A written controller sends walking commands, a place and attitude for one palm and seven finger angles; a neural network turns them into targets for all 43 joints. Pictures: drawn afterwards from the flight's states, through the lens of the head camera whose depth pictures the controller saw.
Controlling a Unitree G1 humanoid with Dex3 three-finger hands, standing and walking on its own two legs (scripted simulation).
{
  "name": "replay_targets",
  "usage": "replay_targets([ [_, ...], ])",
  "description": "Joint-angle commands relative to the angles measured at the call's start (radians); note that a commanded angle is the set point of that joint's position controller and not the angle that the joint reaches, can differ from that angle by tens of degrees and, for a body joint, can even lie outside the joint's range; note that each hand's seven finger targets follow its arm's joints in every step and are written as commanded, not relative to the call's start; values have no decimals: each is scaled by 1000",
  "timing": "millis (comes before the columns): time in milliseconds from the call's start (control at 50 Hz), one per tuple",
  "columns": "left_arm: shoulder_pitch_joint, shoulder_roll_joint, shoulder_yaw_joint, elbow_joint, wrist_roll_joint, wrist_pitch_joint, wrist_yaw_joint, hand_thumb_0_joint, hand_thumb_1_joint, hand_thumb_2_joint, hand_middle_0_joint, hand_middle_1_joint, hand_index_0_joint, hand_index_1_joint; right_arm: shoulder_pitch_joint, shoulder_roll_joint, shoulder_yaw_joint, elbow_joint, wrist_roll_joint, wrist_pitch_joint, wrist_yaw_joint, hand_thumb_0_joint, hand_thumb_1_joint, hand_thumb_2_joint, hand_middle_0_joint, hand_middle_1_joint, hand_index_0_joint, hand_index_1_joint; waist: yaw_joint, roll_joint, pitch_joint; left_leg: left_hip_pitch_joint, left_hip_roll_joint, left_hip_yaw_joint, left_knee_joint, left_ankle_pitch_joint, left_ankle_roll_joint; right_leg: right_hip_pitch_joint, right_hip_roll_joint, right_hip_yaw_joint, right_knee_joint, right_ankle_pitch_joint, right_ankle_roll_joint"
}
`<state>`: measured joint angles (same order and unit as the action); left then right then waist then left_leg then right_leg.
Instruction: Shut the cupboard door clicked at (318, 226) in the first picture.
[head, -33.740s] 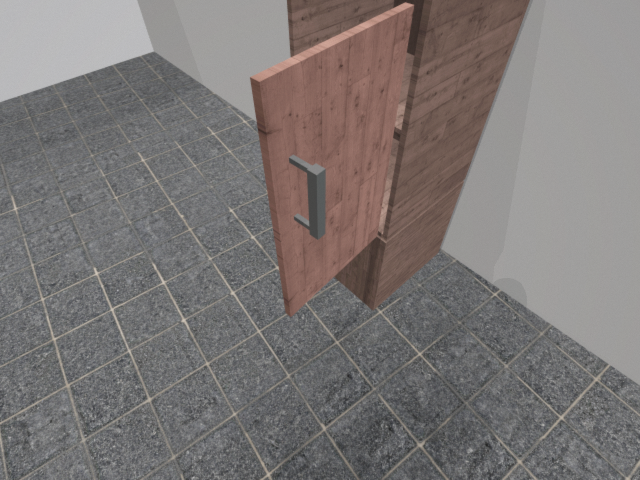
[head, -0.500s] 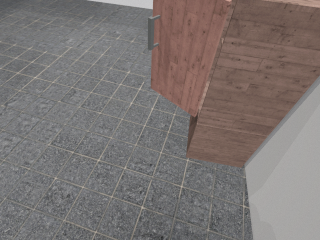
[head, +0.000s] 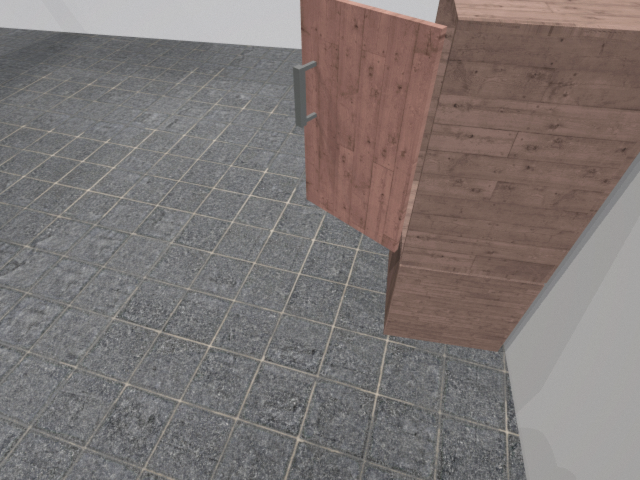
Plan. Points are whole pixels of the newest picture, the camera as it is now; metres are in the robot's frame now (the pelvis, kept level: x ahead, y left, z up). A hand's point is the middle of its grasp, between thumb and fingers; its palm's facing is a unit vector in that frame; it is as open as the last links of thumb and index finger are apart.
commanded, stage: let the arm hang, fingers relaxed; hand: left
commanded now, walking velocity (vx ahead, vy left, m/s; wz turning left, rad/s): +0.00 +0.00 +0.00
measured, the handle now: (306, 94) +0.95 +0.08 +0.03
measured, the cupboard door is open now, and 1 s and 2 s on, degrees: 58 58 58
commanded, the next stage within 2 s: look to check the result in 0.24 s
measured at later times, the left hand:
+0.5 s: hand out of the picture +0.07 +0.24 -0.16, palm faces -0.01 -0.95 -0.32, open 7.4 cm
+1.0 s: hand out of the picture +0.11 +0.22 -0.16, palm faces +0.00 -0.95 -0.32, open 7.4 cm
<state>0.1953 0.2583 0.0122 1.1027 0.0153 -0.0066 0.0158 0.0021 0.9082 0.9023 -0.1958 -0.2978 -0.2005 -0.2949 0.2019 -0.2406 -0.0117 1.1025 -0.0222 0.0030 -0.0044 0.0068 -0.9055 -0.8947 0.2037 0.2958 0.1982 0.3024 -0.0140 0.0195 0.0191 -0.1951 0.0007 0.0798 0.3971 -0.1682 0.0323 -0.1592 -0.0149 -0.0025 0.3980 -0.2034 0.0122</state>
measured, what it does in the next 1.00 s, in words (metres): stands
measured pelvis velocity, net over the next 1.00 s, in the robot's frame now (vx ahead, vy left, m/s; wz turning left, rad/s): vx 0.04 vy -0.01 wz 0.02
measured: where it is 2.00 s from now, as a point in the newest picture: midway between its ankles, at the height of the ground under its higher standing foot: outside the picture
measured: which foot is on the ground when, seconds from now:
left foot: down 0.00-1.00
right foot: down 0.00-1.00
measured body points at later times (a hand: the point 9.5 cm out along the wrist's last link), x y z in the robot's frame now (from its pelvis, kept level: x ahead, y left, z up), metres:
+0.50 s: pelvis +0.02 +0.00 +0.00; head +0.03 -0.01 +0.45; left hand +0.07 +0.28 -0.14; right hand +0.08 -0.29 -0.14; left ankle +0.03 +0.10 -0.74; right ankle +0.01 -0.13 -0.74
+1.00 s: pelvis +0.04 -0.01 +0.00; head +0.05 -0.02 +0.45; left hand +0.11 +0.27 -0.13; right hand +0.12 -0.30 -0.13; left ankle +0.03 +0.10 -0.74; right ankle +0.01 -0.13 -0.74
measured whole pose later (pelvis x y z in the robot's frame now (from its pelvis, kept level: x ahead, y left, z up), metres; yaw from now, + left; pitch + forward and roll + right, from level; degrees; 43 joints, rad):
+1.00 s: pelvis +0.04 -0.01 +0.00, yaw +1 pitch -1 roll +0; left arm 0.13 0.30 0.01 1.11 0.01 -0.01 0.01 0.00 0.90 0.90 -0.20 -0.30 -0.20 -0.30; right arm 0.12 -0.32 -0.01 1.11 -0.02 0.00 0.00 0.01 -0.90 -0.89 0.20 0.30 0.20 0.30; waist -0.02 0.00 0.03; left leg -0.12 0.00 0.05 0.32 -0.18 0.01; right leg -0.07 -0.01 -0.03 0.32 -0.22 0.00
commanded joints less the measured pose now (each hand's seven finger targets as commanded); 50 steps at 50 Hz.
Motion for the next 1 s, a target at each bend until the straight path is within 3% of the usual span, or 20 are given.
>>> replay_targets([
  [0, 11, 161, 31, -36, 3, -12, 5, 0, 900, 900, -200, -300, -200, -300, -14, -176, -35, -46, 4, -23, -12, 0, -900, -900, 200, 300, 200, 300, 11, -18, 36, 5, 120, -153, -128, -44, -1, -52, -85, 89, -98, -4, -50],
  [340, -44, 220, 35, -36, 1, -24, -1, 0, 900, 900, -200, -300, -200, -300, -85, -250, -35, -49, 8, -30, -12, 0, -900, -900, 200, 300, 200, 300, 9, -13, -33, 93, 127, -147, -122, 96, -4, 14, -100, 85, -126, 103, -51],
  [440, -50, 233, 33, -27, -1, -23, -2, 0, 900, 900, -200, -300, -200, -300, -96, -263, -34, -47, 10, -28, -12, 0, -900, -900, 200, 300, 200, 300, 7, -11, -22, 103, 130, -145, -129, 99, -6, 17, -104, 83, -135, 107, -50],
  [840, -63, 251, 32, -25, -1, -31, 3, 0, 900, 900, -200, -300, -200, -300, -118, -274, -33, -45, 10, -28, -11, 0, -900, -900, 200, 300, 200, 300, 6, -29, -48, 140, 133, -135, -118, 190, -12, 59, -114, 81, -135, 237, -52],
  [920, -71, 241, 34, -31, -2, -26, 4, 0, 900, 900, -200, -300, -200, -300, -118, -261, -31, -50, 8, -24, -9, 0, -900, -900, 200, 300, 200, 300, 6, -19, -36, 115, 127, -144, -112, 197, -16, 69, -119, 63, -117, 225, -46],
  [980, -14, 154, 23, -30, -6, -3, 14, 0, 900, 900, -200, -300, -200, -300, -66, -155, -11, -48, 7, -5, -5, 0, -900, -900, 200, 300, 200, 300, 11, -5, -39, 69, 116, -145, -57, 258, -29, 76, -136, 26, -48, 252, -29],
])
